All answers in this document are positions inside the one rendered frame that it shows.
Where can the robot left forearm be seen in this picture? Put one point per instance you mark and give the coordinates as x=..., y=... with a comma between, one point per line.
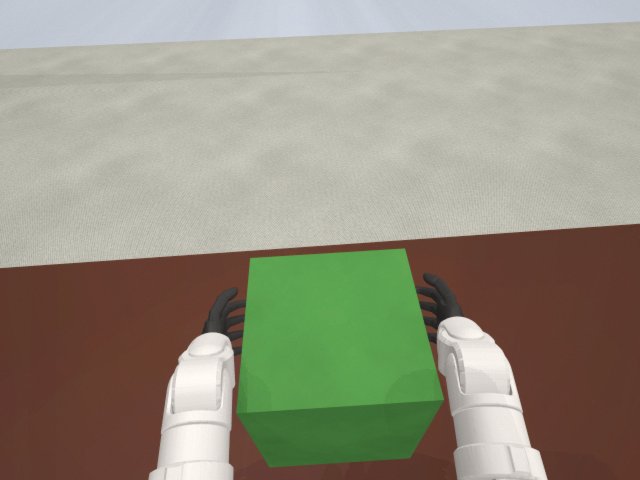
x=197, y=417

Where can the robot right forearm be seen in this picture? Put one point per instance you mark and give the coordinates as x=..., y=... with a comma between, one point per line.
x=491, y=434

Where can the robot right hand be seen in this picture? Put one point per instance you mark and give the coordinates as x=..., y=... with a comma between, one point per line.
x=446, y=306

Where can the carton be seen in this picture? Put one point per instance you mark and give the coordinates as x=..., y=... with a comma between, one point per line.
x=336, y=363

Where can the robot left hand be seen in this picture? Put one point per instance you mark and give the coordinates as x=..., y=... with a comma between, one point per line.
x=217, y=321

